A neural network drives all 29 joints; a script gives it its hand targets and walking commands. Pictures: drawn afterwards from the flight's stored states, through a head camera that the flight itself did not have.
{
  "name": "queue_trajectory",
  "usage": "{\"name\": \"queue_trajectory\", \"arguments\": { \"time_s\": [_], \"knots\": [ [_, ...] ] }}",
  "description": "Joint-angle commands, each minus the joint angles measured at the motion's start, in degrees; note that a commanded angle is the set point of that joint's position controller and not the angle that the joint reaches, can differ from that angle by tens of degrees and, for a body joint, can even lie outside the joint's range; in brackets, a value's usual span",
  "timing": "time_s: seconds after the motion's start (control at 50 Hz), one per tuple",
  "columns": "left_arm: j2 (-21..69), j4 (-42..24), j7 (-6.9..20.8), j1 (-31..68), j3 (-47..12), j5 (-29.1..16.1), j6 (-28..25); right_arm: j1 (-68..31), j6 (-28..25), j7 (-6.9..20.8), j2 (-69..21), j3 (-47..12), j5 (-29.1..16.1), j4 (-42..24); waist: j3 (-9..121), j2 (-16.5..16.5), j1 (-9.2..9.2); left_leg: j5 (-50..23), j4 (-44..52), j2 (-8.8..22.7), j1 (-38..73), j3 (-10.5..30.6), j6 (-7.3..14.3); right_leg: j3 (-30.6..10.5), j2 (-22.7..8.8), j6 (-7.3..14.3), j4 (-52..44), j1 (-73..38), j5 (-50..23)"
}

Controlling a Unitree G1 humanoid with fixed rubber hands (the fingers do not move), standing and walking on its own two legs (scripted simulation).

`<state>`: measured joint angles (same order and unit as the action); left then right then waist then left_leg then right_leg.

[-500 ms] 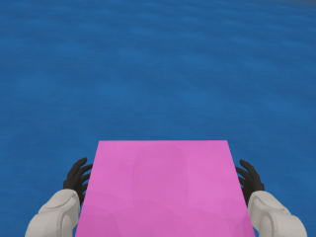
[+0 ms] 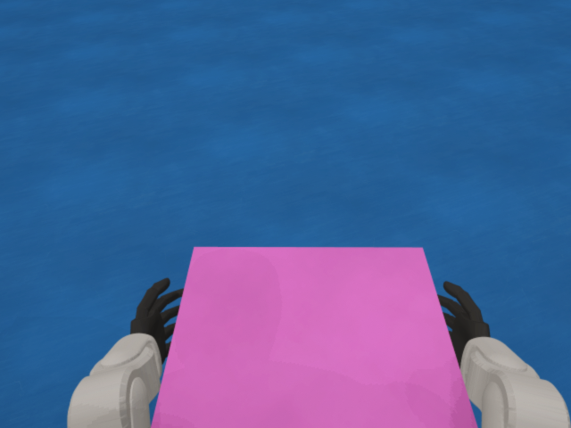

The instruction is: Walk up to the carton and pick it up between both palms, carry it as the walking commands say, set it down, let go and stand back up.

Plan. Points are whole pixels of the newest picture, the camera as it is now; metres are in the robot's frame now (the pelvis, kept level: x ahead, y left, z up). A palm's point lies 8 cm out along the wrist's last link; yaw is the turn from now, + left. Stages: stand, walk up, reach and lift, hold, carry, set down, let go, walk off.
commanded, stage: carry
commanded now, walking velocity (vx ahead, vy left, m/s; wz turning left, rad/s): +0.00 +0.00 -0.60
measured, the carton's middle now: (306, 370) +0.23 -0.01 -0.04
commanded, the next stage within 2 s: none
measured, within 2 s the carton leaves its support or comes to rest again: neither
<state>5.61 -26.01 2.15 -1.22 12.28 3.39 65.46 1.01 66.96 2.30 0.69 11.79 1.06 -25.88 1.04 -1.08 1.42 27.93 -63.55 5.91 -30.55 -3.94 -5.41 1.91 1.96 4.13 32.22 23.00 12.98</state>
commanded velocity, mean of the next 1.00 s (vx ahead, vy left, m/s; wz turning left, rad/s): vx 0.00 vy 0.00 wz -0.60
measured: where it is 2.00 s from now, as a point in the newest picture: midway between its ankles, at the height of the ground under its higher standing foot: outside the picture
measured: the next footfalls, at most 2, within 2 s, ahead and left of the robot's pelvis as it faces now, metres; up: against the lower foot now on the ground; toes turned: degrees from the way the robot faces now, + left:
left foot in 0.38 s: +0.01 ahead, +0.12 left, +0.00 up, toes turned -8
right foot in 0.82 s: -0.07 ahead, -0.09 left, +0.00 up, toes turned -36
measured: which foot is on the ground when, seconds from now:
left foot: up 0.00-0.36, down 0.38-0.84, up 0.86-1.00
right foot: down 0.00-0.38, up 0.40-0.80, down 0.82-1.00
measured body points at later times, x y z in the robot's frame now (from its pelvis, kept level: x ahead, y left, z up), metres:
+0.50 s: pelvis -0.04 +0.04 +0.01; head -0.04 +0.07 +0.46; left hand +0.23 +0.19 +0.07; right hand +0.16 -0.19 +0.08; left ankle -0.03 +0.13 -0.73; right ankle -0.04 -0.07 -0.66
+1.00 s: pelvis -0.09 +0.02 +0.00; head -0.07 -0.01 +0.45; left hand +0.22 +0.02 +0.05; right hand -0.02 -0.29 +0.05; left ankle -0.04 +0.15 -0.66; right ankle -0.11 -0.07 -0.73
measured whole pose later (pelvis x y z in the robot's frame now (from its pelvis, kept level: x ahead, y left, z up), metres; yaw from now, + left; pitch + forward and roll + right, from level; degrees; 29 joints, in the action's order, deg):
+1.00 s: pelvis -0.09 +0.02 +0.00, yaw -35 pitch +4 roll +1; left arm 6.0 -27.2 2.2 -1.5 12.2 3.5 65.3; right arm 1.7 66.2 2.2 0.0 12.6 0.4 -26.9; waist 0.4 -0.7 2.1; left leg 26.9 -60.8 4.7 -30.2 -3.7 -4.9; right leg 1.7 1.9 3.7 29.7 22.3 11.5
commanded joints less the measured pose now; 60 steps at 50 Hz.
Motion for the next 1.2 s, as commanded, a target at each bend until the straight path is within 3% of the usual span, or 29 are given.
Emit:
{"name": "queue_trajectory", "arguments": {
  "time_s": [0.0, 0.18, 0.2, 0.24, 0.3, 0.32, 0.34, 0.36, 0.38, 0.4, 0.42, 0.44, 0.48, 0.54, 0.58, 0.7, 0.76, 0.78, 0.8, 0.82, 0.84, 0.86, 0.88, 0.9, 0.96, 1.02, 1.04, 1.08, 1.18],
  "knots": [
    [36.5, -14.7, 9.2, 25.1, -44.2, -17.6, -0.6, -31.0, -2.6, 10.3, -45.2, -48.9, -21.1, -15.6, 18.2, 8.7, -2.68, -5.3, -2.4, -2.3, -5.0, 2.8, -0.2, -16.4, -13.9, 2.5, -10.4, -19.5, -22.0],
    [32.8, -11.7, 10.7, 23.3, -43.7, -17.6, 0.4, -26.9, -1.4, 8.7, -42.7, -46.5, -17.6, -10.2, 15.1, 11.2, -2.62, -1.7, 14.1, -6.9, -0.1, 3.3, 1.7, -24.0, -12.6, 2.9, -15.0, -14.5, -3.5],
    [33.3, -12.0, 10.7, 24.0, -44.1, -18.0, 0.4, -26.0, -1.4, 8.6, -42.8, -45.8, -17.0, -9.6, 16.3, 10.1, -2.64, -2.2, 16.6, -7.8, 1.9, 2.8, 2.0, -23.5, -12.5, 2.8, -14.8, -14.3, -3.8],
    [33.3, -12.5, 10.9, 24.3, -44.4, -18.5, 0.2, -26.6, -1.4, 8.5, -42.9, -45.8, -17.1, -10.5, 17.5, 12.9, -2.72, -3.5, 22.1, -9.1, 6.9, 2.1, 2.4, -23.3, -11.2, 2.2, -14.6, -11.8, -4.2],
    [33.6, -14.2, 10.7, 27.1, -45.9, -18.7, 0.2, -26.7, -1.4, 8.8, -43.5, -45.4, -17.6, -9.9, 18.6, 11.9, -2.34, -6.4, 36.2, -10.1, 17.8, 0.1, 3.0, -20.8, -9.1, 0.8, -13.0, -7.1, -6.3],
    [34.0, -14.5, 10.5, 27.4, -46.6, -19.1, 0.1, -25.1, -1.4, 8.9, -43.5, -44.9, -17.3, -9.6, 20.6, 10.0, -1.87, -11.7, 43.1, -8.0, 25.2, 0.4, 3.3, -19.1, -8.1, -1.3, -10.9, -3.8, -5.5],
    [33.9, -13.8, 10.4, 26.9, -46.5, -18.7, 0.2, -24.2, -1.4, 8.9, -42.8, -44.4, -17.1, -9.0, 21.9, 5.4, -1.62, -12.0, 46.1, -2.0, 33.2, 5.9, 4.6, -16.4, -5.1, -3.1, -5.7, 2.8, 0.1],
    [34.1, -13.5, 10.3, 27.0, -47.1, -18.5, 0.5, -23.7, -1.6, 9.1, -41.8, -43.9, -17.3, -8.9, 20.2, -7.9, -1.44, -7.1, 51.7, 10.2, 35.9, 17.9, 8.2, -9.1, 0.9, -5.3, 8.0, 11.0, 8.0],
    [34.1, -14.1, 10.2, 28.2, -47.3, -18.6, 0.6, -24.1, -1.9, 9.3, -41.5, -44.2, -17.6, -10.0, 17.3, -12.5, -1.78, -18.1, 51.2, 23.2, 30.0, 23.7, 14.9, -3.6, 3.1, -7.4, 26.1, 17.9, 16.6],
    [34.2, -14.7, 10.4, 30.8, -47.8, -19.6, 0.7, -24.4, -1.9, 9.3, -42.6, -44.4, -17.2, -9.8, 13.8, -8.7, -1.15, -25.9, 49.6, 24.7, 23.5, 18.5, 18.1, -3.8, -2.1, -7.8, 35.3, 18.0, 15.8],
    [35.0, -12.6, 10.7, 31.0, -48.2, -20.5, 0.6, -26.5, -1.7, 9.4, -43.1, -43.8, -17.0, -9.6, 11.1, -2.1, -1.37, -27.0, 48.6, 18.7, 19.2, 14.0, 15.7, -4.6, -3.2, -7.9, 38.2, 15.9, 11.9],
    [35.7, -12.2, 10.7, 31.3, -48.4, -21.2, 0.4, -27.1, -1.6, 9.6, -42.5, -43.0, -17.4, -9.8, 10.4, -0.8, -1.70, -31.3, 46.4, 14.3, 19.4, 8.8, 12.7, -3.9, -3.1, -8.4, 39.8, 15.1, 8.8],
    [36.0, -11.3, 10.0, 32.3, -48.0, -21.4, 0.1, -27.2, -1.8, 9.3, -41.0, -42.1, -17.7, -9.4, 12.4, -4.1, -1.98, -39.4, 43.1, 10.8, 24.6, 2.9, 10.0, -2.2, -2.2, -8.7, 37.8, 16.1, 5.9],
    [34.2, -8.1, 9.5, 31.6, -48.3, -20.8, 0.8, -22.0, -1.1, 9.5, -38.6, -39.2, -16.0, -4.2, 10.9, -12.0, -1.74, -45.0, 40.2, 10.1, 27.8, 1.0, 9.9, 2.0, -2.0, -9.2, 32.0, 17.9, 7.8],
    [35.3, -8.1, 9.3, 31.6, -48.5, -21.3, 0.8, -22.9, -1.4, 9.7, -38.7, -39.6, -16.3, -5.8, 13.3, -12.9, -1.55, -46.9, 39.5, 11.4, 29.4, 0.8, 10.4, 3.4, -2.2, -9.2, 28.5, 16.5, 9.1],
    [38.9, -7.1, 9.3, 29.7, -46.0, -20.9, 0.8, -26.2, -1.6, 9.8, -41.2, -42.9, -17.0, -10.3, 18.7, -10.9, -0.76, -51.9, 35.1, 13.9, 34.4, -2.3, 10.6, 6.4, -1.3, -7.0, 8.8, 9.0, 8.8],
    [39.3, -9.6, 8.9, 29.9, -46.2, -20.3, 0.4, -26.8, -1.9, 10.2, -42.4, -44.8, -17.6, -12.6, 20.1, -10.3, -0.73, -50.1, 29.2, 13.0, 33.9, -5.2, 7.1, 6.8, -0.6, -5.2, -4.9, 2.6, -0.4],
    [39.4, -9.9, 8.9, 29.5, -46.3, -20.0, 0.4, -25.8, -1.8, 10.2, -42.5, -45.1, -17.3, -12.1, 21.4, -5.9, -1.20, -44.3, 24.6, 11.1, 29.2, -7.2, 3.9, 5.1, -2.8, -4.9, -12.9, -5.6, -11.3],
    [39.5, -9.4, 9.1, 27.7, -45.7, -19.8, 0.6, -27.4, -1.8, 10.2, -42.2, -45.7, -17.6, -12.9, 23.9, 0.2, -2.29, -27.9, 18.0, 8.9, 16.0, -5.7, 1.5, -3.8, -10.1, -2.8, -10.5, -18.9, -26.8],
    [39.6, -8.9, 9.1, 25.8, -45.2, -19.3, 0.6, -27.6, -1.6, 10.1, -42.9, -47.1, -17.7, -13.7, 23.0, 13.2, -1.98, 4.6, 8.3, 3.8, 1.1, -5.4, 0.8, -16.2, -19.3, 0.5, -5.6, -30.0, -54.7],
    [39.3, -6.9, 9.3, 22.0, -44.2, -17.5, 0.1, -30.4, -1.6, 10.7, -42.6, -48.6, -19.3, -16.6, 20.4, 17.7, -2.84, 9.6, 3.6, -0.7, -7.3, -2.3, -0.1, -20.4, -21.9, 5.2, -3.4, -31.1, -65.3],
    [38.8, -5.7, 9.2, 20.5, -44.0, -17.3, 0.2, -29.1, -1.5, 11.1, -42.3, -48.3, -19.5, -14.7, 20.9, 13.7, -2.58, 8.5, 0.1, 0.1, -7.7, 0.5, 0.3, -19.4, -20.8, 6.3, -4.3, -29.6, -56.6],
    [38.9, -8.8, 9.1, 23.5, -44.1, -17.5, 0.0, -29.1, -1.7, 11.3, -44.1, -48.9, -19.9, -13.3, 20.0, 10.2, -2.29, 5.1, -1.0, 0.5, -8.0, 2.1, 0.3, -15.8, -18.3, 5.4, -5.7, -28.8, -47.5],
    [39.0, -11.7, 9.0, 25.2, -44.3, -17.9, -0.3, -29.6, -2.0, 11.2, -45.5, -49.4, -20.8, -13.6, 20.6, 9.7, -2.12, 1.5, -0.5, 0.0, -7.8, 3.0, 0.3, -13.6, -16.1, 4.2, -5.5, -29.2, -44.8],
    [38.0, -14.4, 8.6, 25.2, -44.8, -17.6, -0.7, -29.9, -2.7, 11.3, -46.0, -48.9, -21.9, -14.4, 20.2, 8.8, -2.27, -3.9, 2.0, -2.5, -3.9, 2.0, 0.3, -11.6, -13.4, 3.6, -8.3, -22.7, -33.4],
    [36.7, -14.1, 8.8, 22.6, -44.7, -17.2, -0.4, -29.1, -2.6, 10.7, -44.8, -48.6, -21.6, -15.4, 19.2, 9.6, -2.25, -3.4, 6.5, -4.2, -1.5, 2.4, 0.9, -16.0, -14.0, 4.4, -11.3, -19.3, -22.7],
    [36.3, -14.8, 8.8, 23.5, -45.1, -17.4, -0.3, -28.1, -2.4, 10.6, -44.6, -48.1, -21.1, -14.4, 18.7, 8.0, -2.35, -2.5, 8.8, -4.9, -1.2, 2.7, 1.2, -17.9, -14.2, 4.3, -12.1, -18.5, -18.3],
    [34.2, -13.0, 9.2, 21.7, -44.3, -17.0, 0.2, -24.3, -2.1, 10.1, -43.4, -47.1, -19.5, -10.7, 17.0, 10.2, -2.12, -1.6, 11.7, -5.5, -0.2, 3.0, 1.7, -19.3, -14.0, 3.9, -13.5, -17.3, -11.5],
    [34.6, -13.9, 10.2, 24.8, -46.0, -18.5, 0.9, -26.1, -1.8, 9.7, -42.9, -45.9, -19.2, -11.1, 15.8, 10.9, -2.03, -1.2, 26.7, -9.1, 11.0, 1.1, 2.8, -19.4, -11.9, 3.1, -14.2, -9.6, -8.1]
  ]
}}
